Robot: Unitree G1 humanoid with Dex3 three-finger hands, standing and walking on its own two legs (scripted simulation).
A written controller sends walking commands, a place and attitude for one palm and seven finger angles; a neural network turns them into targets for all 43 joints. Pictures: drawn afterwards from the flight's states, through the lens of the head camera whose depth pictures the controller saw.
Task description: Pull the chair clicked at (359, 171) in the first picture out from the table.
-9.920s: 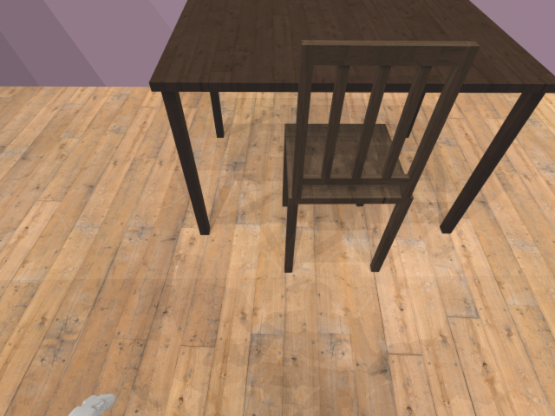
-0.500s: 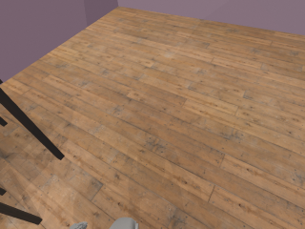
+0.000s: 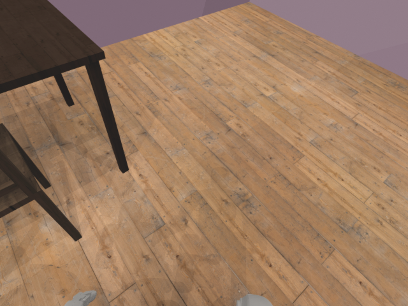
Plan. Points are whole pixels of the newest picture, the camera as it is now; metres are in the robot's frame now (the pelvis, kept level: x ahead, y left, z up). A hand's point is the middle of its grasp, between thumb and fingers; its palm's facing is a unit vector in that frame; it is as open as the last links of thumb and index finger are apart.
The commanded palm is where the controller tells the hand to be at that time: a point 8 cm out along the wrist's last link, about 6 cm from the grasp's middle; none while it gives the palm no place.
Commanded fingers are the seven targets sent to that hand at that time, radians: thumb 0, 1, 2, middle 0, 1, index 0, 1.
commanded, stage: turn to face it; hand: left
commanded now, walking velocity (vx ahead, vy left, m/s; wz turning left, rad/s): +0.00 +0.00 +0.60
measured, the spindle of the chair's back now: out of the picture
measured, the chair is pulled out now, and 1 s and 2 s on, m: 0.00 0.00 0.00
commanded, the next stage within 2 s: take the last steps up to it in 1.32 s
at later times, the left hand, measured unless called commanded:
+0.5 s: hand out of the picture +0.02 +0.17 -0.14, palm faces +0.31 -0.90 -0.30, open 7.4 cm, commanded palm none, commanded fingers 0.00 0.90 0.90 -0.20 -0.30 -0.20 -0.30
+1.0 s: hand out of the picture -0.08 +0.25 -0.17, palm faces +0.61 -0.75 -0.24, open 7.4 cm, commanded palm none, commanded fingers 0.00 0.90 0.90 -0.20 -0.30 -0.20 -0.30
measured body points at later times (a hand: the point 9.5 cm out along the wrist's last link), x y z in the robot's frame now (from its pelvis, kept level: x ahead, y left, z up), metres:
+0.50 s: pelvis +0.00 -0.05 +0.00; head +0.03 -0.07 +0.45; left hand +0.00 +0.22 -0.12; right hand +0.11 -0.30 -0.16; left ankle -0.07 +0.10 -0.64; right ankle +0.01 -0.17 -0.74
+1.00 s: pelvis -0.02 +0.02 +0.00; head -0.02 +0.07 +0.45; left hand -0.11 +0.29 -0.15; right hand +0.21 -0.12 -0.12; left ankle -0.06 +0.09 -0.74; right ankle +0.07 -0.13 -0.64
